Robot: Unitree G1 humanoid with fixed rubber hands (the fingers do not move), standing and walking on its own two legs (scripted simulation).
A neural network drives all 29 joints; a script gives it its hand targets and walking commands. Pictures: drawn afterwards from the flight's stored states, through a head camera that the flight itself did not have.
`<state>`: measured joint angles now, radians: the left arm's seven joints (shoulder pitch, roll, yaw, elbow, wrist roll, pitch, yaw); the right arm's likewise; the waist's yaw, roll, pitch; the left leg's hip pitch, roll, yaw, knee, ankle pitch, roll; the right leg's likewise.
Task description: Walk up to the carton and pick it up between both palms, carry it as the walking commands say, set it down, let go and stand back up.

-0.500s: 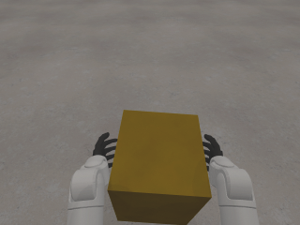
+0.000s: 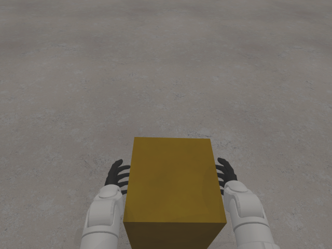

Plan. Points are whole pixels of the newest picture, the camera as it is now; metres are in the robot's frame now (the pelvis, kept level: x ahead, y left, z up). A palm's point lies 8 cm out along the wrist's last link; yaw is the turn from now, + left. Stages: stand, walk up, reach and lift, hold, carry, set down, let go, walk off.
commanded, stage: set down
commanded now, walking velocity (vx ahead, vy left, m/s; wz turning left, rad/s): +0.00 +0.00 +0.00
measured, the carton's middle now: (170, 196) +0.28 +0.00 -0.06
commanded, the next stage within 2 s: none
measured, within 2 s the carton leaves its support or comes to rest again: neither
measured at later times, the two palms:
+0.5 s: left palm (123, 182) +0.33 +0.13 -0.05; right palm (225, 186) +0.31 -0.16 -0.06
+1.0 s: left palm (121, 200) +0.32 +0.15 -0.16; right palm (211, 195) +0.33 -0.14 -0.15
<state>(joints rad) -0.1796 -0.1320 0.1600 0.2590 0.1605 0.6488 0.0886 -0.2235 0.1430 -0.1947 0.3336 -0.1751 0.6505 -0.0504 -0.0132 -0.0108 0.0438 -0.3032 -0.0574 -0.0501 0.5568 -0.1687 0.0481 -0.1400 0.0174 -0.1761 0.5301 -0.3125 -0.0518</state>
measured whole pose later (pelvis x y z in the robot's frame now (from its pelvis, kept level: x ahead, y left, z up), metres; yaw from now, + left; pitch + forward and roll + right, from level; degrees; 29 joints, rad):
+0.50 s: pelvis +0.00 -0.01 -0.01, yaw -4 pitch +7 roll +0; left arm -0.41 -0.16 0.34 0.53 0.21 0.29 0.03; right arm -0.39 0.17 -0.38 0.58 -0.24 0.25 -0.03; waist 0.07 -0.03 0.10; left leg -0.54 -0.06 -0.02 0.59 -0.16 0.04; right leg -0.45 0.02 -0.10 0.66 -0.33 -0.06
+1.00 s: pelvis -0.04 +0.01 -0.06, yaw -6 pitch +22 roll -2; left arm -0.52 -0.04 0.27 0.61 0.19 0.03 0.09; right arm -0.58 0.05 -0.17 0.67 -0.19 0.05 -0.14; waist 0.05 -0.03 0.11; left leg -1.08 -0.04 -0.02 0.90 -0.20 0.04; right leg -0.98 0.04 -0.10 0.96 -0.37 -0.06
